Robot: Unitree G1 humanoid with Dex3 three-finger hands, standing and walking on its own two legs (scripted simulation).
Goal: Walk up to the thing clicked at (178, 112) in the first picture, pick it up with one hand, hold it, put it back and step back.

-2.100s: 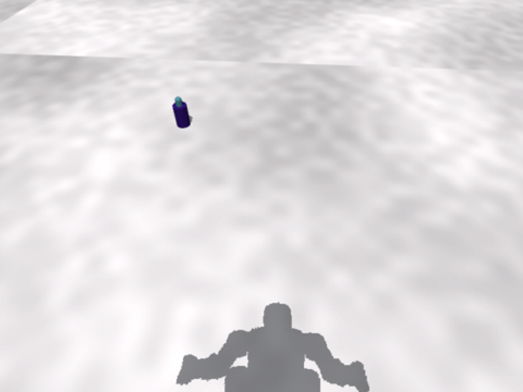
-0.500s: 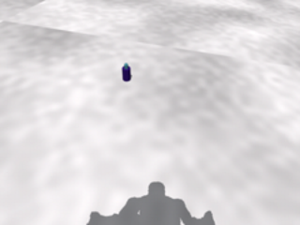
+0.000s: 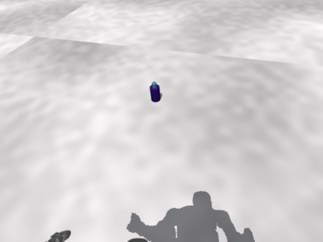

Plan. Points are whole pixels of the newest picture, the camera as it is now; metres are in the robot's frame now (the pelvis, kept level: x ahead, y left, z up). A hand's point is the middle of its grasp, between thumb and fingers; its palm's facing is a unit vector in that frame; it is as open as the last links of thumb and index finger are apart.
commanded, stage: walk up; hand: left
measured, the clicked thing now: (154, 90) +1.43 +0.19 -0.67
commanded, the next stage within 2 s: none
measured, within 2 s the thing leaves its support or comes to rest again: neither
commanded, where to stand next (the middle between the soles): +1.07 -0.02 m, yaw +0 degrees
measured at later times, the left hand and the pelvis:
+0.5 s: hand (86, 186) +0.31 +0.29 -0.15, palm faces -0.07 -0.94 -0.33, open 7.4 cm; pelvis +0.26 +0.02 +0.00, yaw -1 degrees
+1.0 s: hand (115, 129) +0.54 +0.24 -0.12, palm faces -0.02 -0.92 -0.38, open 7.4 cm; pelvis +0.48 -0.04 +0.00, yaw -1 degrees
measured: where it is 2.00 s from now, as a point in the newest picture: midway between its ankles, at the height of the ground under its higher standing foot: (180, 147)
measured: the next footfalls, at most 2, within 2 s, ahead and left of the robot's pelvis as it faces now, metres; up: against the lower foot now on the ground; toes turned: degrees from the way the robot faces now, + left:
left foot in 0.24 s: +0.31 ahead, +0.14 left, +0.00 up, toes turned +7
right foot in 0.68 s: +0.52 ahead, -0.15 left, +0.00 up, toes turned -7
